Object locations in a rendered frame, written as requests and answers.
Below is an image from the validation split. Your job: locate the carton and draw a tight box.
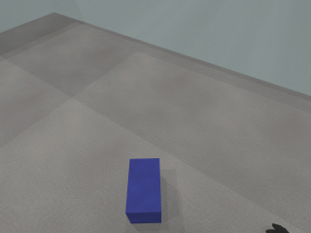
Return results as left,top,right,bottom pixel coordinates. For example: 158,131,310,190
125,158,161,224

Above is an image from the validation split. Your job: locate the robot right hand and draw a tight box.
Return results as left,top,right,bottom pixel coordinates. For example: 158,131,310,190
265,223,289,233

